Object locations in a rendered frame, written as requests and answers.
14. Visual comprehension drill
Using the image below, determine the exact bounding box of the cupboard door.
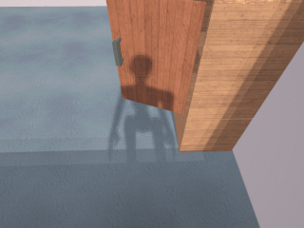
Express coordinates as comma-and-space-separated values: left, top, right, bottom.
105, 0, 207, 115

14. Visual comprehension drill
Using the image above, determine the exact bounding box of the handle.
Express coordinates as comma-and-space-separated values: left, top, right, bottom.
112, 37, 124, 67

